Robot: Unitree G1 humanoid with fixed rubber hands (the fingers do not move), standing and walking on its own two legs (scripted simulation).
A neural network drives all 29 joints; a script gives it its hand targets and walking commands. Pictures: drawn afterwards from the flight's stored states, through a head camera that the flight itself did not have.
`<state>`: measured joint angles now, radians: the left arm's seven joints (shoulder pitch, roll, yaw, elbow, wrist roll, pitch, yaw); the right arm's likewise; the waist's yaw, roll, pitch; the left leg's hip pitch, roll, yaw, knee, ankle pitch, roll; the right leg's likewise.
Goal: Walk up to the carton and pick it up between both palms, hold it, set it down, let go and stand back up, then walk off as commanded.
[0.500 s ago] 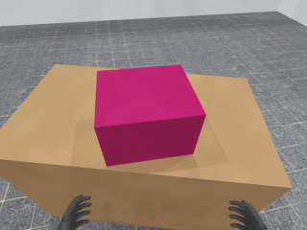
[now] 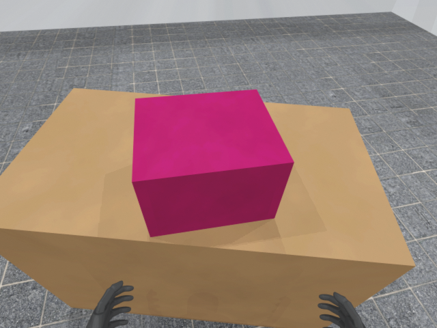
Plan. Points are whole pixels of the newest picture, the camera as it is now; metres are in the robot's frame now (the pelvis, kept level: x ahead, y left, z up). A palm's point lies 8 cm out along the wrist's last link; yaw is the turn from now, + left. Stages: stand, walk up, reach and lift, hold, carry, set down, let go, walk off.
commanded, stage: let go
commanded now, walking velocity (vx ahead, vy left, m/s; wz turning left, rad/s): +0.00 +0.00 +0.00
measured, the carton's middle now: (206, 159) +0.50 +0.06 +0.01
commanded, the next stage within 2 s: stand in 0.46 s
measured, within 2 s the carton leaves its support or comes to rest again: neither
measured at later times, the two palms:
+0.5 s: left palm (104, 327) +0.16 +0.22 -0.09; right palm out of the picture +0.14 -0.23 -0.08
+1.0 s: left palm out of the picture +0.07 +0.29 -0.11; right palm out of the picture +0.09 -0.31 -0.10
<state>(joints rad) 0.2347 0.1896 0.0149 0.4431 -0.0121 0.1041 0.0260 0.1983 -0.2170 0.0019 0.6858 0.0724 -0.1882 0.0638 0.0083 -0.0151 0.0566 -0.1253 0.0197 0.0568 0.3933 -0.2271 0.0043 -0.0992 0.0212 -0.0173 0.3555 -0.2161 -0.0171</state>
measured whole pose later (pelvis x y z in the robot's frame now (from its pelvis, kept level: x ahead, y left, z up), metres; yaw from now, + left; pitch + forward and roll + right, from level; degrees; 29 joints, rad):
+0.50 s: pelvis +0.00 +0.00 +0.00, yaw +0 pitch -3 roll +0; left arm 0.18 0.19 0.00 0.54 0.03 0.11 0.01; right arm 0.17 -0.20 -0.01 0.77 -0.02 -0.21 0.04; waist 0.00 -0.02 0.06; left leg -0.13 0.02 0.06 0.42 -0.24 0.01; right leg -0.11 0.02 -0.01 0.39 -0.23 -0.02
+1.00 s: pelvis +0.00 +0.00 +0.00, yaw +1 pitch -3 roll +0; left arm 0.17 0.36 0.00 1.00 0.03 -0.02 -0.01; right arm 0.17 -0.38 -0.01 0.99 -0.03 -0.01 0.02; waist 0.00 -0.01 0.02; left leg -0.12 0.01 0.04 0.38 -0.21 0.01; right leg -0.09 0.01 -0.03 0.35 -0.22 -0.02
